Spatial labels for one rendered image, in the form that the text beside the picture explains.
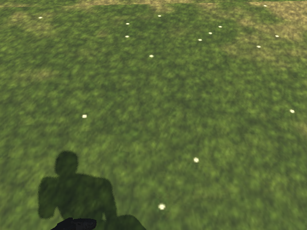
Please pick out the left robot hand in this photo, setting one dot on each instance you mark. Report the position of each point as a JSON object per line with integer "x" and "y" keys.
{"x": 76, "y": 224}

